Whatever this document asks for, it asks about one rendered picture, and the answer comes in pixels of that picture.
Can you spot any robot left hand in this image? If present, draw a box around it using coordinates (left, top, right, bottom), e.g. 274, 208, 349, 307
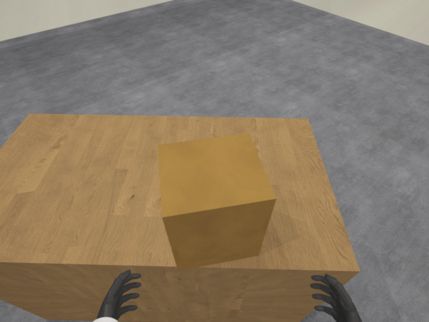
97, 270, 141, 320

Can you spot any carton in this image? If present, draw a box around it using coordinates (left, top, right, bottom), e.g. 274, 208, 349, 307
158, 133, 276, 271

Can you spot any pedestal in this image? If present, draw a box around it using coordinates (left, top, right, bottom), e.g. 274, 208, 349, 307
0, 113, 360, 322

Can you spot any robot right hand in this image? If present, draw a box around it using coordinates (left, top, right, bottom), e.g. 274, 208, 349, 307
310, 274, 362, 322

